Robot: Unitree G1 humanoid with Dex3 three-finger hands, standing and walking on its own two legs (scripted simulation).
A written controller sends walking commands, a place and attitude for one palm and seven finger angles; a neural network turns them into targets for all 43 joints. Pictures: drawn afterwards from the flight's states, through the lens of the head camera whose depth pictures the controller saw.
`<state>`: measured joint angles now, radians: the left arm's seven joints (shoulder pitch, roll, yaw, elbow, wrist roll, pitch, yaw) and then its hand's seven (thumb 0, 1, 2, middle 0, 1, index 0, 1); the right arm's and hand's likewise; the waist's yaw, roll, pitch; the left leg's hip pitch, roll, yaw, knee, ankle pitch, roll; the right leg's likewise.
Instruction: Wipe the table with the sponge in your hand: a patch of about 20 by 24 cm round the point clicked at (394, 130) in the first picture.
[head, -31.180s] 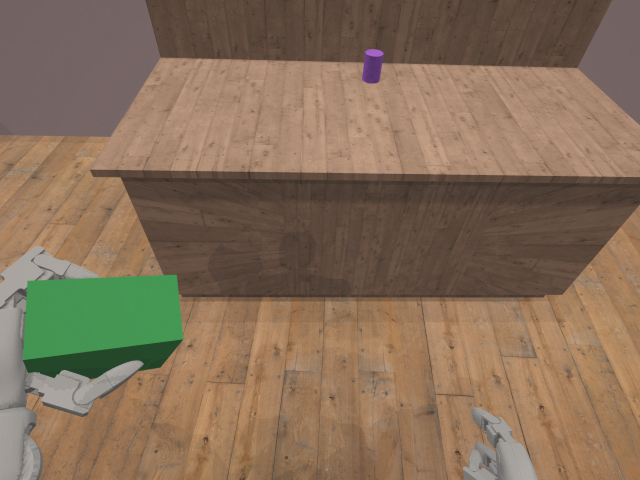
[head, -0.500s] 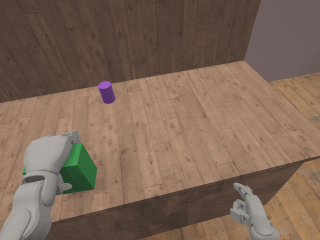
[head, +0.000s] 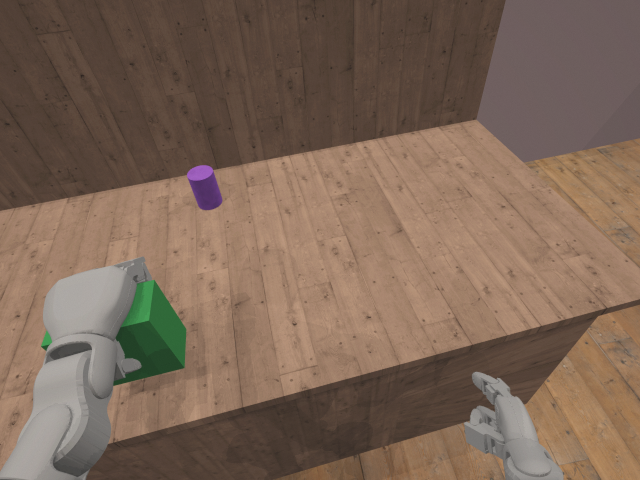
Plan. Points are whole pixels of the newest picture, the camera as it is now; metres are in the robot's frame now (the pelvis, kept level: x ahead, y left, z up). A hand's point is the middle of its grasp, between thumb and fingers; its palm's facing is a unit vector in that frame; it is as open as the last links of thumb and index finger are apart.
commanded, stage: move the sponge above the wiping area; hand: left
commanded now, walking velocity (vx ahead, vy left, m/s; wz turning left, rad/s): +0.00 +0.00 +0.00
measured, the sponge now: (129, 344) +0.23 +0.30 +0.04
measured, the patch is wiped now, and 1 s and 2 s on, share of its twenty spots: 0.00 0.00 0.00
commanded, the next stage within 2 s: none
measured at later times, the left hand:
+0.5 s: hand (137, 313) +0.26 +0.30 +0.07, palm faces +0.01 -0.07 -1.00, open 10.3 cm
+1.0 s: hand (156, 316) +0.28 +0.29 +0.03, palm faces -0.08 -0.11 -0.99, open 10.3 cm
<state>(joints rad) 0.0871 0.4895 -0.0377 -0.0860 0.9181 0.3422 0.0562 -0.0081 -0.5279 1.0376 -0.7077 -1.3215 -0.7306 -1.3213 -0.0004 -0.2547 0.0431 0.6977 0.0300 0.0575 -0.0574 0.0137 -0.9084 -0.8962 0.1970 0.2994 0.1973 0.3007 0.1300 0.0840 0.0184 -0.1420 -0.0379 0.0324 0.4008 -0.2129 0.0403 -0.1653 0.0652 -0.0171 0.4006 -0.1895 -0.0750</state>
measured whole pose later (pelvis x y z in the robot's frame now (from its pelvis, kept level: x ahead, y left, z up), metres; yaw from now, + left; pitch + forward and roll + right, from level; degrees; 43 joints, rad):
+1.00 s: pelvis +0.01 +0.00 +0.00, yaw +1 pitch +1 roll +0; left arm -0.10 0.40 -0.14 0.23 0.93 0.43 0.09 -0.01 -0.53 1.04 -0.70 -1.33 -0.73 -1.33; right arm 0.01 -0.26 0.03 0.70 0.06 0.07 -0.07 0.01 -0.91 -0.90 0.20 0.30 0.20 0.30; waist 0.09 0.08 -0.02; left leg -0.21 -0.05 0.02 0.41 -0.22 0.05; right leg -0.24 0.06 -0.02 0.42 -0.21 -0.07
